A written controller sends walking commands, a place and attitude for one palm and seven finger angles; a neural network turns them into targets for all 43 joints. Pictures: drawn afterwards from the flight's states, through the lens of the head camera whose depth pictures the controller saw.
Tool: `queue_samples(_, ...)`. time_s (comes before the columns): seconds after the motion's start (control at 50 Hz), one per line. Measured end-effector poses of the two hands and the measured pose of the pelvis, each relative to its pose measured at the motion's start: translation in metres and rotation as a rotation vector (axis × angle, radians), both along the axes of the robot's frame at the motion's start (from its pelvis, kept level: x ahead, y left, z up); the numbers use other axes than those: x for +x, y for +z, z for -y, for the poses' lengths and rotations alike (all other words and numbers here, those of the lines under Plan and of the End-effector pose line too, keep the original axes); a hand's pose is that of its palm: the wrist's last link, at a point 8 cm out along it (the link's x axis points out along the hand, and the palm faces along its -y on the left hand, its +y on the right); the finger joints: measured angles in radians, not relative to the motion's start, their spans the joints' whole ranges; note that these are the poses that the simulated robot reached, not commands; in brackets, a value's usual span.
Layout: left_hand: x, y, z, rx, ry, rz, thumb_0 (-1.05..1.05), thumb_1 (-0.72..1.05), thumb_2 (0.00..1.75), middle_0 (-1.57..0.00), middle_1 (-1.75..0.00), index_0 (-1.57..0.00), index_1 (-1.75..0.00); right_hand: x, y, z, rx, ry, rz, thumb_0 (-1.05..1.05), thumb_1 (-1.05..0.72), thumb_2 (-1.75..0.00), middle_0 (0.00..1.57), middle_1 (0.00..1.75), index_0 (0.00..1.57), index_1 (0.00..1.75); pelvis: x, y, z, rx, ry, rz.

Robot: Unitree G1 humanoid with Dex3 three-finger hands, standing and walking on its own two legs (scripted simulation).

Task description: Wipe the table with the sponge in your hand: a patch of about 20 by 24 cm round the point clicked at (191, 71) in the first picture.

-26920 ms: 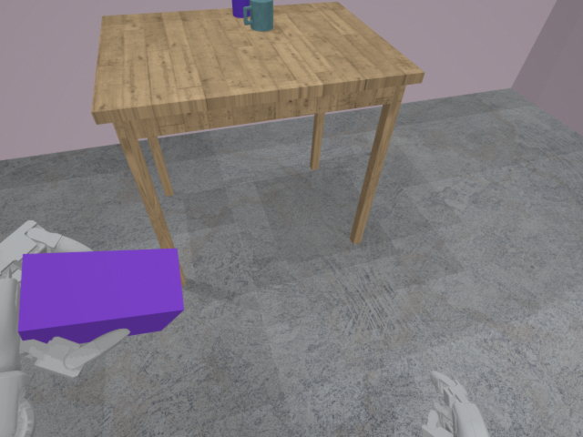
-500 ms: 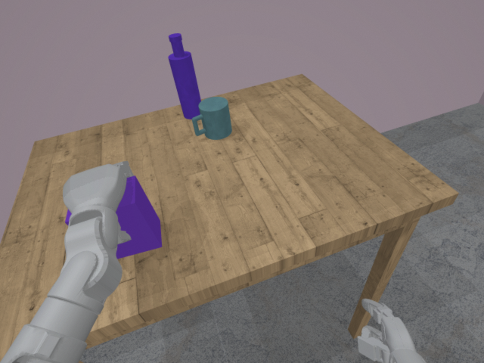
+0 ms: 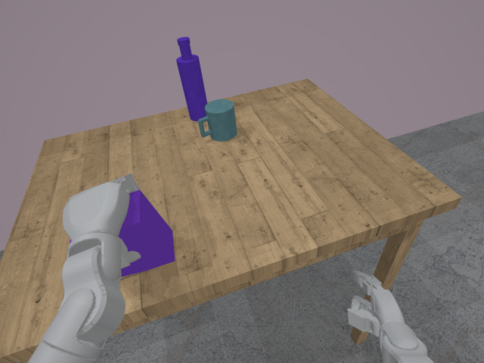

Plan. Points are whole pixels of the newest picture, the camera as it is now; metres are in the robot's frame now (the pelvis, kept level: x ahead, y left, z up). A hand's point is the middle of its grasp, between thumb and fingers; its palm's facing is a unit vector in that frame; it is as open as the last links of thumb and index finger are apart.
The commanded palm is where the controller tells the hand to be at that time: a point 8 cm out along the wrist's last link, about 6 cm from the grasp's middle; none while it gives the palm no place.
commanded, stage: wipe back along the middle lane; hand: left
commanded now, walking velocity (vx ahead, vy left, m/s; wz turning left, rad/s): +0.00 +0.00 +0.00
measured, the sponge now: (134, 243) +0.27 +0.24 +0.08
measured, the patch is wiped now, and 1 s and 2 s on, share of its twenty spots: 0.75 0.85 0.95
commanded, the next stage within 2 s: slide across to the third lane in 0.02 s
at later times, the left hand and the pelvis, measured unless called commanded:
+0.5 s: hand (155, 226) +0.26 +0.18 +0.14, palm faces +0.19 -0.18 -0.96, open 10.4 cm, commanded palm +0.23 +0.17 +0.19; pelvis -0.02 -0.01 +0.00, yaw +0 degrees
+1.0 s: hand (189, 215) +0.29 +0.13 +0.14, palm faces +0.16 -0.21 -0.96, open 10.4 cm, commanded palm +0.26 +0.15 +0.19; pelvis -0.02 -0.04 +0.00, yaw -1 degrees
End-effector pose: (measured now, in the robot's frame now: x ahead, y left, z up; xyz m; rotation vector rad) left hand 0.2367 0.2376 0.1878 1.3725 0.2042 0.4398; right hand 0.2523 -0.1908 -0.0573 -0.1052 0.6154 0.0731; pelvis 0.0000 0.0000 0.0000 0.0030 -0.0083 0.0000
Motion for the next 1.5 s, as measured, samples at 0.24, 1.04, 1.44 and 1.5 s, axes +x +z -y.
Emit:
queue_samples(0.24, -0.021, 0.001, 0.015, -0.031, -0.035, 0.041, -0.01, -0.49, 1.04, -0.64, -1.32, -0.68, -1.32, -0.015, -0.002, 0.001, 0.008, 0.005, -0.009, 0.02, -0.91, -0.9, 0.2, 0.3, 0.19, 0.3, -0.008, -0.001, 0.002, 0.0, -0.004, 0.018)
queue_samples(1.04, 0.031, 0.005, 0.1, -0.045, -0.155, 0.004, -0.02, -0.51, 1.04, -0.67, -1.3, -0.71, -1.3, -0.034, -0.009, 0.057, -0.003, -0.071, -0.04, 0.02, -0.91, -0.9, 0.2, 0.3, 0.2, 0.3, -0.016, 0.001, 0.041, 0.019, -0.014, 0.04)
queue_samples(1.44, 0.071, 0.0, 0.088, 0.068, -0.028, -0.107, -0.02, -0.51, 1.04, -0.67, -1.3, -0.71, -1.3, -0.059, -0.029, 0.079, -0.021, -0.132, -0.116, 0.02, -0.91, -0.9, 0.2, 0.3, 0.2, 0.3, -0.017, 0.0, 0.046, 0.026, -0.019, 0.007)
queue_samples(1.5, 0.075, -0.001, 0.085, 0.08, -0.023, -0.125, -0.02, -0.51, 1.04, -0.67, -1.3, -0.71, -1.3, -0.061, -0.03, 0.081, -0.03, -0.141, -0.12, 0.02, -0.91, -0.9, 0.2, 0.3, 0.2, 0.3, -0.017, 0.0, 0.045, 0.026, -0.017, 0.003)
